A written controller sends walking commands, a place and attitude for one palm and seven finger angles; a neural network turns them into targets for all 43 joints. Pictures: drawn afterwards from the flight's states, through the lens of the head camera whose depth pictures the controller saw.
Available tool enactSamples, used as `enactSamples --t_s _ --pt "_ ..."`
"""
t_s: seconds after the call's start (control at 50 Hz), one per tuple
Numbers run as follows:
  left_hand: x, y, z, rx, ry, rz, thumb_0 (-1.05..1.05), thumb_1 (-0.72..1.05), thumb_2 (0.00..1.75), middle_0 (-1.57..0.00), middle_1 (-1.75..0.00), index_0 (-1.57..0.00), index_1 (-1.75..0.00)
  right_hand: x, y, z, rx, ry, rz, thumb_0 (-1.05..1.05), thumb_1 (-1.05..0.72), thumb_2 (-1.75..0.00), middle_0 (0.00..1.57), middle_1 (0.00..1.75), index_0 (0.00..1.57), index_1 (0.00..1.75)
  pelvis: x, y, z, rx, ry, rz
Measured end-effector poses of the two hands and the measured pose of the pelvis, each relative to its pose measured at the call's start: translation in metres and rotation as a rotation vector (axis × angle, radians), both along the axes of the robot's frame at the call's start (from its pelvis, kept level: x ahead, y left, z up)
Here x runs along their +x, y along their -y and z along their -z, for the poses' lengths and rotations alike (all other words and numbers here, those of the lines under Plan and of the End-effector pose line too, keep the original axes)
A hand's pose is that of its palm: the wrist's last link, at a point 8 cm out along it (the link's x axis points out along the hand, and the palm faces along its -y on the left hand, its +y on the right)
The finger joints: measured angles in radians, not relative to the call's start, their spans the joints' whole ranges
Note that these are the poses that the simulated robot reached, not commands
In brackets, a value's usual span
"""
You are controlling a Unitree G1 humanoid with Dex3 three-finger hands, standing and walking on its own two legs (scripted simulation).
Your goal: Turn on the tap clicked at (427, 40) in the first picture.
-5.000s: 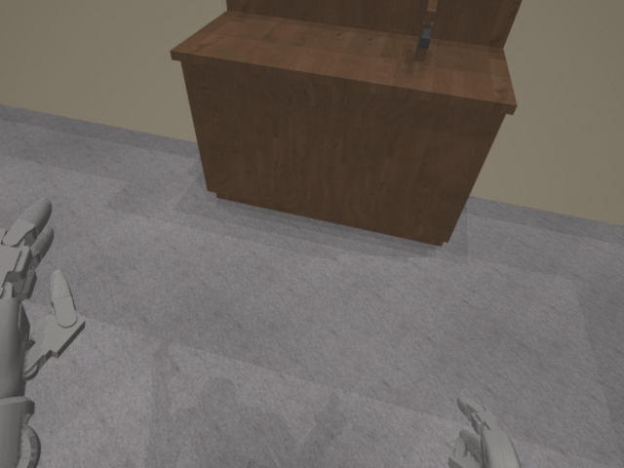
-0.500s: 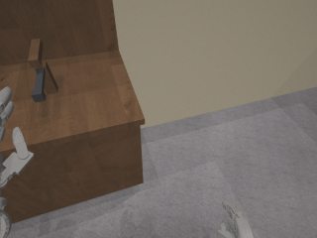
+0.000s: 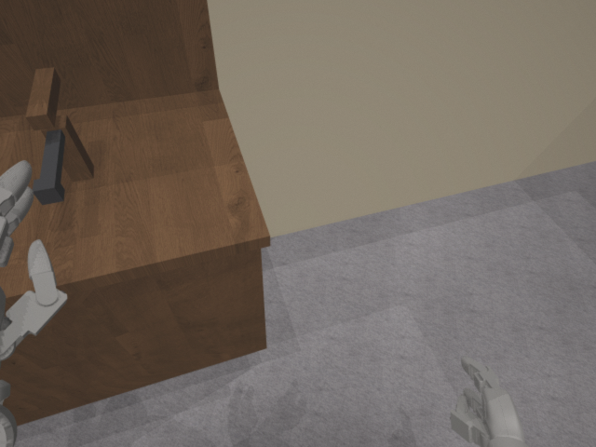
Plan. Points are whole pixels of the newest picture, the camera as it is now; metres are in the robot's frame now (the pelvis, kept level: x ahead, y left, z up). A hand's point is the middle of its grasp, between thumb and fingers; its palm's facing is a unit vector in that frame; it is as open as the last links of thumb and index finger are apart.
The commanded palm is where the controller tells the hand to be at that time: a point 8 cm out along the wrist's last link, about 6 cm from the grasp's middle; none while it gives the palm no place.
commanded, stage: come to a stop and stand still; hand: left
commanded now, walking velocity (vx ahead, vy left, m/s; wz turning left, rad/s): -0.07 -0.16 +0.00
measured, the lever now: (49, 190) +0.42 +0.38 +0.08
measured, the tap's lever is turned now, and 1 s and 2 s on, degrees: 0 0 0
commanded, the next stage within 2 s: look again from close up in 0.74 s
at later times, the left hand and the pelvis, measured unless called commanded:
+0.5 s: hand (45, 371) +0.15 +0.21 +0.18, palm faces +0.40 -0.83 -0.38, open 7.4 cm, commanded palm +0.11 +0.26 +0.19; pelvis -0.05 -0.02 +0.00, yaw +0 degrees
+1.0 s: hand out of the picture +0.18 +0.28 +0.19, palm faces +0.47 -0.80 -0.38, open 7.4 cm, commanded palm +0.11 +0.28 +0.19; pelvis -0.06 +0.00 +0.01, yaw -2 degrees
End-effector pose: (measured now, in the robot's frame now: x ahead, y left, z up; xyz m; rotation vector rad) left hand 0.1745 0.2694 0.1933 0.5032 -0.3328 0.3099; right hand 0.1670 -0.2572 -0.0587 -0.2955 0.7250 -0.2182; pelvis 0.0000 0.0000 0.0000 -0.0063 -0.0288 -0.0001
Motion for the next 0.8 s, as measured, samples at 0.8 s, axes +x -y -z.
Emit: enactSamples --t_s 0.8 --pt "-0.063 0.021 0.009 -0.069 -0.042 -0.022 0.02 0.89 0.9 -0.21 -0.3 -0.21 -0.3 -0.101 0.005 0.014 0.081 -0.033 0.004 0.02 -0.9 -0.9 0.2 0.3 0.2 0.3 -0.064 0.022 -0.006 -0.022 0.003 0.013"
